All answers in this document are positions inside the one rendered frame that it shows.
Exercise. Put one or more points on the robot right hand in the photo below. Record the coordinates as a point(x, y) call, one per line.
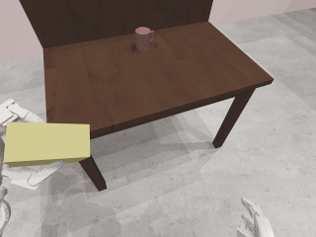
point(259, 227)

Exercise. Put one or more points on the sponge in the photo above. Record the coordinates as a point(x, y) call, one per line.
point(43, 143)

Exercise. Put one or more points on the robot left hand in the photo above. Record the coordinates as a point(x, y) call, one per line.
point(25, 177)

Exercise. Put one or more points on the left robot forearm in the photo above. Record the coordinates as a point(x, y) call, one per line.
point(5, 210)

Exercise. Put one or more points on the table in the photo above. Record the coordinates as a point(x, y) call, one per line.
point(94, 74)

